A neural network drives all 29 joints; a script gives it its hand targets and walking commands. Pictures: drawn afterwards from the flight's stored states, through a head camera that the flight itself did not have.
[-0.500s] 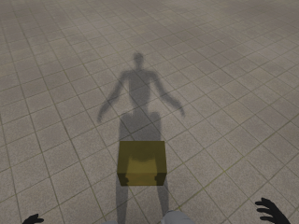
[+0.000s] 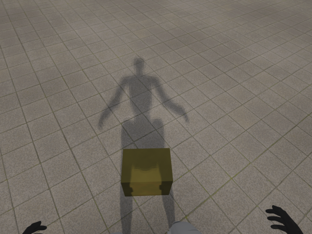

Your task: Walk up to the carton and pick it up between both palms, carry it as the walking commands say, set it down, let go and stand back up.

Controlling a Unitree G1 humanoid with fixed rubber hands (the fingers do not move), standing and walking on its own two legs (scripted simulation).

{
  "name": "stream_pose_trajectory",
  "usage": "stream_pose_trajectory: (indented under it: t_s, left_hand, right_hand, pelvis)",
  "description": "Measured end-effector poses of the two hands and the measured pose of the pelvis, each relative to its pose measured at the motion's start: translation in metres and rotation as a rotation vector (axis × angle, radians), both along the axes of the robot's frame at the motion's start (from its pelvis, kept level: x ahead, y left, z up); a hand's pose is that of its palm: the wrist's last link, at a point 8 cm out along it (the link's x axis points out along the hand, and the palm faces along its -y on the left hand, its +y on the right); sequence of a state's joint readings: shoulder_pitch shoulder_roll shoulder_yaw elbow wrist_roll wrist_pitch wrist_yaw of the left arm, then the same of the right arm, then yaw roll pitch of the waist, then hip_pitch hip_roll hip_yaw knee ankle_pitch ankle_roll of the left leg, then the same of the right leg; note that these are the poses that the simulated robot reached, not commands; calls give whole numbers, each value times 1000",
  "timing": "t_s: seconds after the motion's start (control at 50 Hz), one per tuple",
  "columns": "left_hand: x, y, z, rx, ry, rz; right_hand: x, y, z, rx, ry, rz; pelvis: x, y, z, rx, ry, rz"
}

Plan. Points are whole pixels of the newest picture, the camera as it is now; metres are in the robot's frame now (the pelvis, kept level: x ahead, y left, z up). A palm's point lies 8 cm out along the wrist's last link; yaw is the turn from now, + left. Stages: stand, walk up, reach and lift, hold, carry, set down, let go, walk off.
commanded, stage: walk up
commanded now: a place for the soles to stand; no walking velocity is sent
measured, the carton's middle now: (146, 172) +0.51 +0.01 -0.62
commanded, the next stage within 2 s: none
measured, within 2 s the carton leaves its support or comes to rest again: neither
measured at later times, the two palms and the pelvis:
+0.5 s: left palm out of the picture +0.11 +0.32 -0.08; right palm out of the picture +0.09 -0.34 -0.05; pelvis +0.00 +0.00 +0.00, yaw -1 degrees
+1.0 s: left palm out of the picture +0.14 +0.36 -0.06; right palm out of the picture +0.09 -0.31 -0.05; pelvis +0.01 +0.03 +0.01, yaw -3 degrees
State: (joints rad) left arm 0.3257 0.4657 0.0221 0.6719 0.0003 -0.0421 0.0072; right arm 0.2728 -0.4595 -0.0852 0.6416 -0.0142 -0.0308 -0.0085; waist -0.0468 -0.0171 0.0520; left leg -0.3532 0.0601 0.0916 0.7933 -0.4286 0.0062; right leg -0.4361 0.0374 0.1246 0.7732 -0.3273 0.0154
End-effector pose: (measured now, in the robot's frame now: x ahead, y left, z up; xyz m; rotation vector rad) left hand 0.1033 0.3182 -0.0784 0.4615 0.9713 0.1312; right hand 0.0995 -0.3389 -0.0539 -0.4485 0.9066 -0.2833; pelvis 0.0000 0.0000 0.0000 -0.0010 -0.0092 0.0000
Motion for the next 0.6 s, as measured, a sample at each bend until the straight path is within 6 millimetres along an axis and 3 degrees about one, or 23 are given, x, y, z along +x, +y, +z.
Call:
stream_pose_trajectory:
  t_s: [0.3, 0.6]
  left_hand:
    - [-2, -8, 2, -3, -14, -11]
    - [4, -1, 2, -6, -12, -26]
  right_hand:
    - [-9, -5, -2, 10, -11, -11]
    - [-13, 2, 1, 4, -2, -23]
  pelvis:
    - [-7, -4, 0, 5, -11, -10]
    - [-4, 4, 2, -1, -1, -22]
